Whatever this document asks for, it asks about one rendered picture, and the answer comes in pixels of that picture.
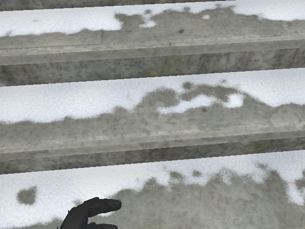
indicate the robot left hand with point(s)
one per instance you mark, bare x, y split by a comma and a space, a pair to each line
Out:
77, 217

